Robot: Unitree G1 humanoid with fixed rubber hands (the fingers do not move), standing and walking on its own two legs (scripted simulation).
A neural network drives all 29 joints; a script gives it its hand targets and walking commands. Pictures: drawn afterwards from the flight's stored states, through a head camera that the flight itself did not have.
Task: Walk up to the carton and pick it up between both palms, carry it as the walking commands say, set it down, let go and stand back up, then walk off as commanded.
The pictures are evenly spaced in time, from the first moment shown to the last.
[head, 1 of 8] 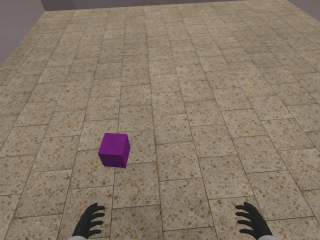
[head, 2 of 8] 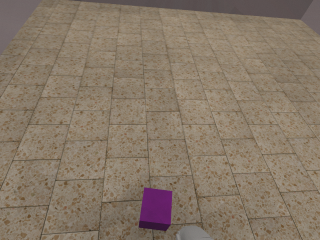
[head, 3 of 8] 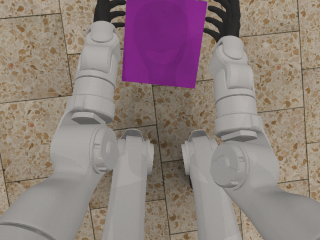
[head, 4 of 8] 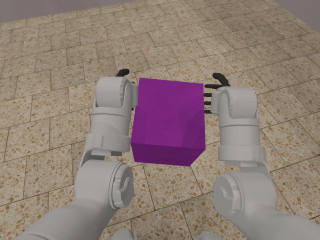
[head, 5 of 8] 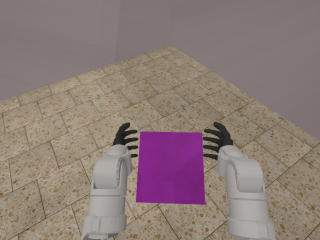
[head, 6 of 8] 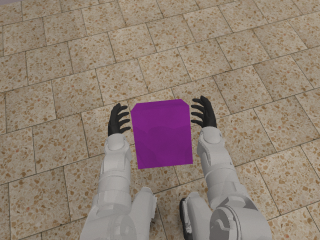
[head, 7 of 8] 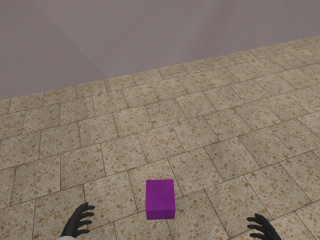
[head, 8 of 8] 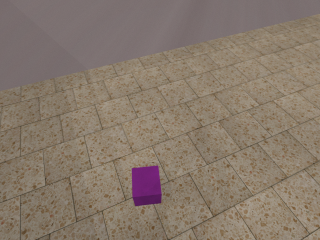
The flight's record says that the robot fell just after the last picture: no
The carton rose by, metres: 0.72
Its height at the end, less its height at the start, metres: +0.00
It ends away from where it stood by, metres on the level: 1.27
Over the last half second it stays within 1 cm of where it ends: yes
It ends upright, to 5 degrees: yes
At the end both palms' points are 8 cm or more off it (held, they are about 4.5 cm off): yes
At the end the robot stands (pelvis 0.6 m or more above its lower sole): yes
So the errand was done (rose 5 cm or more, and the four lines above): yes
